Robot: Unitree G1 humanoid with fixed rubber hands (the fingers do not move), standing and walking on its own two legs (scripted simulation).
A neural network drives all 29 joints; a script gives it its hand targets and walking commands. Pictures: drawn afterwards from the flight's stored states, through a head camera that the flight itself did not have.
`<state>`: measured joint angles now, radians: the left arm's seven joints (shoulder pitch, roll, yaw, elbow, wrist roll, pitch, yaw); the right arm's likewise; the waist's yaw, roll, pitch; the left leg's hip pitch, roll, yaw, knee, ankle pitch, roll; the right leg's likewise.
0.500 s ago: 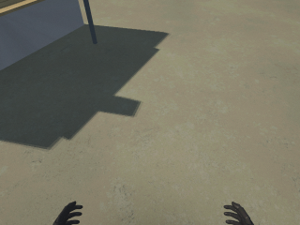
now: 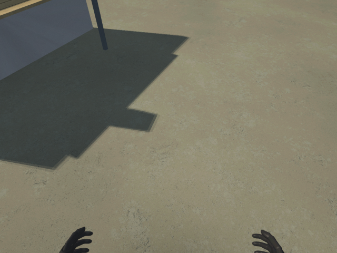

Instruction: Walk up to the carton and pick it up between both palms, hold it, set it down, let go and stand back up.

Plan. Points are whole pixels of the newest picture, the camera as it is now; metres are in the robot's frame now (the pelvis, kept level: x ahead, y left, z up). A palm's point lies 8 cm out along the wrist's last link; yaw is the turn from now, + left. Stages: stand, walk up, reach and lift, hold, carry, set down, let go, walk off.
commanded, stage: stand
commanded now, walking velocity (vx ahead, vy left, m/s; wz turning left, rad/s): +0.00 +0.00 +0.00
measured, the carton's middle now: out of the picture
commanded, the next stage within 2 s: walk up in 0.26 s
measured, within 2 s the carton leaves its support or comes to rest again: neither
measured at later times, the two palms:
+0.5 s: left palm out of the picture +0.12 +0.25 -0.09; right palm out of the picture +0.12 -0.25 -0.09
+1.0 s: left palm (0, 251) +0.14 +0.45 -0.15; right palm (210, 197) +0.28 -0.10 -0.10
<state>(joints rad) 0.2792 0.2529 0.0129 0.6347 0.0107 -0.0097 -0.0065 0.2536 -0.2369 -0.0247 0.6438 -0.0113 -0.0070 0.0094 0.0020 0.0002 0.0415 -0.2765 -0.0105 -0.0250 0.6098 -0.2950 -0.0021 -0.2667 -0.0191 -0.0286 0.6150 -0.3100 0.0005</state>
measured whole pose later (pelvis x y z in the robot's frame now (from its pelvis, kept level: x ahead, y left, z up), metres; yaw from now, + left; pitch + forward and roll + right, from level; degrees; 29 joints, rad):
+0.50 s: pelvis +0.00 +0.00 +0.00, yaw +1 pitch -2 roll +0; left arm 0.28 0.26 0.01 0.64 0.02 -0.01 -0.01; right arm 0.26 -0.24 -0.03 0.65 -0.02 0.00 0.02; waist -0.01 0.00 0.04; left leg -0.28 -0.01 -0.04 0.62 -0.32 0.00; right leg -0.26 -0.01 -0.04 0.61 -0.32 -0.01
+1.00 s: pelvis +0.12 +0.14 -0.04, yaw +22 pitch -6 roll +1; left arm 0.25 0.39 0.06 0.70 0.04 -0.03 -0.05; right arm 0.35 -0.27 -0.05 0.71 -0.01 -0.02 0.02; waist -0.03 -0.16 0.06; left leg -0.39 0.04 0.09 0.88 -0.39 0.04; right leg -0.37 -0.12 -0.01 1.33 -0.52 -0.03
